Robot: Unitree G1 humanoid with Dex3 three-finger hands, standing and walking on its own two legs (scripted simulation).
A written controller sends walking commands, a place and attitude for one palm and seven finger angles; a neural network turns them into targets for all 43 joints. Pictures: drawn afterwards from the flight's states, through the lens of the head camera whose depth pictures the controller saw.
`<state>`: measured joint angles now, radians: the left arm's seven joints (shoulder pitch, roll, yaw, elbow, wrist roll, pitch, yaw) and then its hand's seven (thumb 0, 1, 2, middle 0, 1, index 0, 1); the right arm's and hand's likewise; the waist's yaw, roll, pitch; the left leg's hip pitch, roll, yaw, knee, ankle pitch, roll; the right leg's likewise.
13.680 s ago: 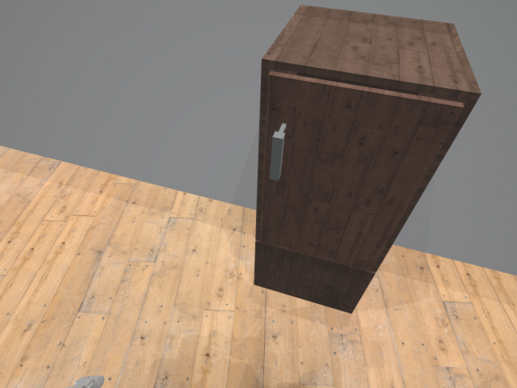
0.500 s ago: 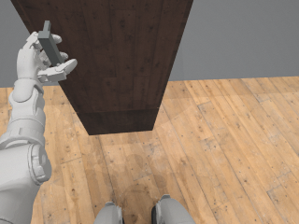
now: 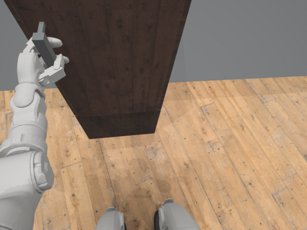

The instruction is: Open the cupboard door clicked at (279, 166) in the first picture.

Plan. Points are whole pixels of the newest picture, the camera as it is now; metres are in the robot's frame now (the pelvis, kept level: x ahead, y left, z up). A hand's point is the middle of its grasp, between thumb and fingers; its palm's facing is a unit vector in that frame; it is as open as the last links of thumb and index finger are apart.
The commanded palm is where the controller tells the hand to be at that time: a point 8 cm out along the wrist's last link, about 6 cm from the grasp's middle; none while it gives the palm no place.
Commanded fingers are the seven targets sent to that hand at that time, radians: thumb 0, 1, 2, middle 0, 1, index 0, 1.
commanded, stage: pull the door open along its arc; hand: left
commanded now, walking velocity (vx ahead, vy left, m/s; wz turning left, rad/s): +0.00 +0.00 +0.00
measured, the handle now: (50, 51) +0.56 +0.22 +0.08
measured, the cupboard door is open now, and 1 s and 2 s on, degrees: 1 50 44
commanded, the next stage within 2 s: open thumb and fingers to let go in 0.92 s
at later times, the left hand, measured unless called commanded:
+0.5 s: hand (80, 111) +0.38 +0.13 +0.08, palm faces +0.30 -0.95 +0.09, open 6.2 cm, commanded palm +0.33 +0.18 +0.08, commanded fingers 0.00 0.90 0.90 -0.40 -1.35 -0.40 -1.35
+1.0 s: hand (134, 151) +0.29 +0.02 +0.08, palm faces +0.32 -0.95 -0.04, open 6.2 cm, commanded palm +0.25 +0.07 +0.08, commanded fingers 0.00 0.90 0.90 -0.40 -1.35 -0.40 -1.35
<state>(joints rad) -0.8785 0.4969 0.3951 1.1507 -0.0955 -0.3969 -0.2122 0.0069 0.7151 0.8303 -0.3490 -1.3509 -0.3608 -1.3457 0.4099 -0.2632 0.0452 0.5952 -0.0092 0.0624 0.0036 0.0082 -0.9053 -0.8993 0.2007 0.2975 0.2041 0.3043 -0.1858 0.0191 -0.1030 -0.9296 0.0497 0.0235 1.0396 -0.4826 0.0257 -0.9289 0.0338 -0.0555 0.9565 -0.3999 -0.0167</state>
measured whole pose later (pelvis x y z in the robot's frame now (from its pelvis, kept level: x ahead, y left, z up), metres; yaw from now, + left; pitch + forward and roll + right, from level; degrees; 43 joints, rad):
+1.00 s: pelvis +0.01 -0.05 +0.02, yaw +4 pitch +9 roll +1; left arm 0.17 -0.07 -0.29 0.10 0.10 -0.22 0.54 0.02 0.67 0.71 -0.32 -1.32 -0.35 -1.34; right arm 0.22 -0.18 0.01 0.53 -0.06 -0.01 0.03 0.02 -0.91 -0.90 0.20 0.30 0.20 0.30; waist -0.03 0.03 -0.13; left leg -0.60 0.03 -0.02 0.90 -0.46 -0.04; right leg -0.62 0.02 -0.09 0.91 -0.45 -0.08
